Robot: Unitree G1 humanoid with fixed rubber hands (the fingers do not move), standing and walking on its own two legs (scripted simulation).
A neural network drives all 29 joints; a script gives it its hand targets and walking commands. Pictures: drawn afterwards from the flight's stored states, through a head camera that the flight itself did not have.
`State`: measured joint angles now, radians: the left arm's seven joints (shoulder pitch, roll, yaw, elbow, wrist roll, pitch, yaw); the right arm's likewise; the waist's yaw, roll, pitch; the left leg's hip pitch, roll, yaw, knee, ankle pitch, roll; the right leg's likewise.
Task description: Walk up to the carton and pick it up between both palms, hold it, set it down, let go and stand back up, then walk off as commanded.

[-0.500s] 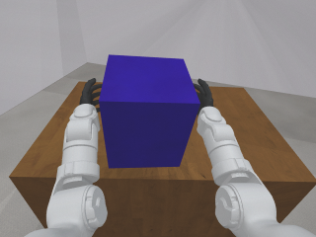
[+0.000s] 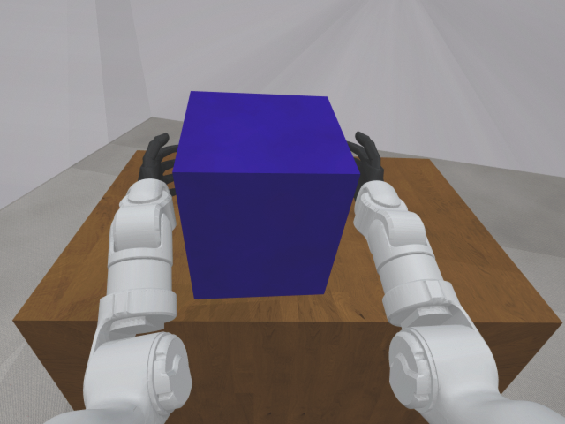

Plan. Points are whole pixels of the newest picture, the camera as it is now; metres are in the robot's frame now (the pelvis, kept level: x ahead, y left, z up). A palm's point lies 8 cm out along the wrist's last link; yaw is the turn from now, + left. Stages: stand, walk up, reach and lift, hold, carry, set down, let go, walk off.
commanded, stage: hold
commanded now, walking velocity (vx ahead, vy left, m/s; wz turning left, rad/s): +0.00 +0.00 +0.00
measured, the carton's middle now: (260, 197) +0.41 +0.05 +0.18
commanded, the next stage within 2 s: none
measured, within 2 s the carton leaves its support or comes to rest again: neither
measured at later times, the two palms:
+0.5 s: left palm (151, 186) +0.35 +0.19 +0.23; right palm (370, 179) +0.37 -0.11 +0.24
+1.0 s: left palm (151, 185) +0.35 +0.19 +0.23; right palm (370, 178) +0.37 -0.11 +0.24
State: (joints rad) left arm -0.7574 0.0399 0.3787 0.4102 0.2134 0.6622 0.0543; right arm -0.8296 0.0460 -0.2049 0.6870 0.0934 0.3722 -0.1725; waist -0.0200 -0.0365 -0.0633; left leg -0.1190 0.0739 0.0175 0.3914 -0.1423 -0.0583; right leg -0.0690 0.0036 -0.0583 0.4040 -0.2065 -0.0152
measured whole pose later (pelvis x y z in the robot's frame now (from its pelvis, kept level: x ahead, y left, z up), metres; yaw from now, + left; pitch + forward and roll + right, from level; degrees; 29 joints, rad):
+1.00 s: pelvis +0.00 +0.00 +0.00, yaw +0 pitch -8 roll +0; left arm -0.76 0.04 0.37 0.35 0.21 0.72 0.05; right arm -0.86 0.03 -0.20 0.66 0.12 0.43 -0.18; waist -0.02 -0.04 -0.06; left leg -0.12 0.07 0.01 0.39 -0.14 -0.06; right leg -0.07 0.00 -0.06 0.40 -0.20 -0.02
